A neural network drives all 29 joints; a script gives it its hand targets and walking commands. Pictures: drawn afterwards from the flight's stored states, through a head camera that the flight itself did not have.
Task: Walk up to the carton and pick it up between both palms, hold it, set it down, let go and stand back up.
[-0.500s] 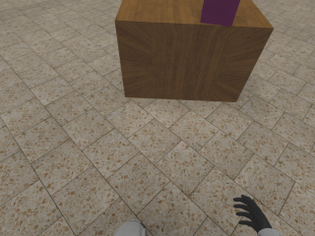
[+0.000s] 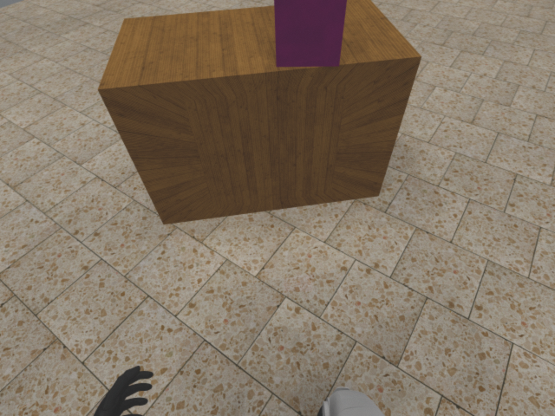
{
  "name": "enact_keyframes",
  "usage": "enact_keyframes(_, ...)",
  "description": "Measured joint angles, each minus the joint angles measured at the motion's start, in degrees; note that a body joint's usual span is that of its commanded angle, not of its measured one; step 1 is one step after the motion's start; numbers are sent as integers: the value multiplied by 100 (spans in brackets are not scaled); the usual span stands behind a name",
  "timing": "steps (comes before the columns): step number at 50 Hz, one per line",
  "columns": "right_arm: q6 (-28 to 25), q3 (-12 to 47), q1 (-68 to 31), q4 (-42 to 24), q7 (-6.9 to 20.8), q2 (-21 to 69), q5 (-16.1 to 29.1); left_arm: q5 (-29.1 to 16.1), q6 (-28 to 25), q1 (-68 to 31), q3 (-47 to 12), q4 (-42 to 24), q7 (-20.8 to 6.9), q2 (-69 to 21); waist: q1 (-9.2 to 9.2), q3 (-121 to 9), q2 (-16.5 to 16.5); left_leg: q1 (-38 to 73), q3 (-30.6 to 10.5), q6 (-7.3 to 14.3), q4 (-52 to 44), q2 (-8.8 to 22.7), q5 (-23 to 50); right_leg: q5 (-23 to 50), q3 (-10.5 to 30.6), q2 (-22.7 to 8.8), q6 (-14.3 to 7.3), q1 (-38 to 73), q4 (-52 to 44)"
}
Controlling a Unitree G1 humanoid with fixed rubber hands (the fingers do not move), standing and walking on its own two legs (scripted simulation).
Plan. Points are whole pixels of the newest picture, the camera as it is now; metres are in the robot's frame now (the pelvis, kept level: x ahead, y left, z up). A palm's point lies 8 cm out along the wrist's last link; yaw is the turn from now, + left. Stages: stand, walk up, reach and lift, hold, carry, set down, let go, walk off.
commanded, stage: walk up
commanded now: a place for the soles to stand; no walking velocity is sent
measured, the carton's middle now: (308, 11) +1.18 -0.16 +0.07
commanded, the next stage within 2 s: none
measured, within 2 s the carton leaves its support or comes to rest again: neither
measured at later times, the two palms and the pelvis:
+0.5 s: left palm (128, 400) +0.18 +0.25 -0.12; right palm (425, 263) +0.35 -0.27 -0.06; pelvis +0.21 -0.02 +0.01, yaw +3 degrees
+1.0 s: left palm (196, 233) +0.46 +0.15 -0.07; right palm (453, 216) +0.47 -0.38 -0.09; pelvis +0.40 -0.12 +0.02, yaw +1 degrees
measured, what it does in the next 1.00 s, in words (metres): walks ahead: left foot, then right foot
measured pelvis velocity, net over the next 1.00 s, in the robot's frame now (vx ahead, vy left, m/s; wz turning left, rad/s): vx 0.40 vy -0.12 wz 0.02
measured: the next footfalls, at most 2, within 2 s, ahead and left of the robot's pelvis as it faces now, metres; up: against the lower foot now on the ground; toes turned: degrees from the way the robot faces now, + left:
left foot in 0.40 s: +0.30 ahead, +0.09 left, +0.00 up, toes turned +7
right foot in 0.82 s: +0.48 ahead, -0.22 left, +0.00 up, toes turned -4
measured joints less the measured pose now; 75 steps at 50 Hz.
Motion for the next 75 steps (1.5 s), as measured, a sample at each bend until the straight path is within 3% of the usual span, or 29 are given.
enact_keyframes(3, 168, 42, -157, -130, 20, 10, 64, -84, 43, 167, -103, 104, 178, -25, 170, 7, 70, -1006, -331, 98, 2156, -338, 81, -299, -107, 50, -9, 250, 89)
enact_keyframes(5, 169, 37, -324, -263, 47, 19, 84, -95, 74, 345, -115, 248, 248, -26, 273, 7, 123, -1512, -237, 124, 2479, -375, 315, -374, -205, 96, -60, 567, -152)
enact_keyframes(12, 128, 11, -957, -613, 177, 142, 86, -100, 47, 1027, -66, 757, 258, 115, 612, -46, 90, -2271, 11, -36, 632, -261, 953, -551, -438, 280, -182, 1460, -940)
enact_keyframes(18, 82, -24, -1233, -732, 169, 297, 90, -132, 146, 1393, -29, 985, 159, 240, 809, -56, -94, -1770, 122, 148, -864, -390, 1669, -1110, -543, 318, -72, 1990, -867)
enact_keyframes(20, -5, -27, -1238, -848, 105, 294, 59, -130, 189, 1522, -56, 979, 145, 245, 766, -67, -164, -1469, 138, 229, -1112, -532, 1757, -1514, -526, 235, -15, 1962, -382)
enact_keyframes(22, -64, 5, -1277, -913, -11, 312, -15, -86, 281, 1512, -106, 968, 140, 208, 632, 38, -274, -1457, 180, 217, -732, -606, 1592, -1878, -244, 191, -20, 1538, 932)
enact_keyframes(24, -41, 42, -1194, -871, -129, 335, 24, -37, 413, 1409, -131, 877, 127, 196, 502, 83, -316, -1277, 169, 187, -661, -576, 1309, -1821, 35, 298, 35, 948, 2289)
enact_keyframes(26, -18, 65, -1040, -753, -186, 347, 36, -33, 461, 1232, -107, 731, 116, 212, 386, 114, -365, -1003, 188, 191, -881, -510, 1354, -1514, 168, 295, 109, 417, 2914)
enact_keyframes(29, -43, 88, -774, -504, -183, 316, 23, -38, 422, 940, -41, 495, 39, 243, 247, 117, -451, -611, 222, 68, -1267, -464, 1283, -1146, 332, 97, 247, -158, 2678)
enact_keyframes(32, -101, 72, -545, -290, -151, 214, 26, -62, 383, 617, -14, 338, -52, 203, 120, 123, -410, -313, 250, 35, -1571, -394, 1227, -788, 390, -123, 297, -467, 1806)
enact_keyframes(35, -123, 40, -368, -154, -112, 107, 48, -55, 335, 328, -1, 255, -117, 135, -4, 133, -334, -93, 285, -61, -1685, -312, 1101, -314, 377, -254, 223, -492, 810)
enact_keyframes(39, -64, -7, -174, -44, -74, 1, 40, -44, 256, 116, 43, 183, -143, 52, -120, 70, -214, 134, 325, -211, -1500, -143, 681, -29, 240, -189, 50, -80, -112)
enact_keyframes(42, 47, 4, -48, -26, -60, -44, 21, -21, 107, 80, 62, 70, -49, 50, -32, 52, -39, -125, 164, -45, -413, 117, 80, -53, 93, 66, -20, 242, -190)
enact_keyframes(45, 235, 55, -154, -97, -37, -15, 64, -121, 97, 139, -28, 111, 130, 8, 146, 88, 53, -993, -309, 69, 1683, -186, -130, -439, 3, 156, -37, 379, 102)
enact_keyframes(47, 250, 65, -298, -228, -18, 7, 103, -133, 132, 305, -51, 188, 208, -4, 259, 82, 74, -1483, -263, 80, 2278, -310, 133, -363, -47, 175, -107, 642, -143)
enact_keyframes(50, 206, 46, -522, -421, 42, 33, 94, -125, 152, 606, -64, 382, 246, -5, 384, 31, 142, -1925, -126, 15, 1924, -298, 486, -435, -129, 275, -127, 1027, -552)
enact_keyframes(54, 176, 44, -788, -560, 100, 122, 91, -118, 132, 949, -58, 610, 245, 56, 556, -8, 99, -2078, 19, -59, 649, -273, 823, -515, -217, 376, -196, 1408, -906)
enact_keyframes(60, 104, 16, -1027, -721, 64, 269, 82, -144, 243, 1323, -44, 821, 150, 180, 730, -5, -87, -1516, 162, 139, -964, -474, 1477, -1057, -311, 418, -128, 1759, -689)
enact_keyframes(62, 18, 11, -1053, -832, -7, 280, 36, -137, 285, 1438, -63, 843, 135, 201, 655, -4, -201, -1326, 160, 241, -1085, -613, 1636, -1493, -272, 330, -74, 1641, -66)
enact_keyframes(64, -9, 49, -1081, -855, -115, 295, -8, -73, 395, 1420, -99, 862, 125, 168, 552, 51, -292, -1314, 203, 227, -736, -620, 1434, -1828, -44, 343, -18, 1198, 1263)
enact_keyframes(67, 16, 81, -940, -713, -228, 337, 8, -17, 542, 1237, -104, 728, 106, 178, 406, 62, -375, -1028, 209, 168, -848, -525, 1210, -1647, 143, 351, 103, 447, 2621)
enact_keyframes(70, -4, 108, -721, -491, -226, 324, 1, -36, 485, 955, -53, 517, 48, 200, 274, 89, -449, -687, 225, 71, -1251, -451, 1272, -1244, 291, 156, 243, -65, 2487)
enact_keyframes(75, -56, 71, -390, -219, -149, 158, 34, -65, 385, 491, -19, 281, -62, 112, 49, 122, -336, -316, 231, -41, -1579, -310, 1182, -661, 355, -164, 242, -320, 998)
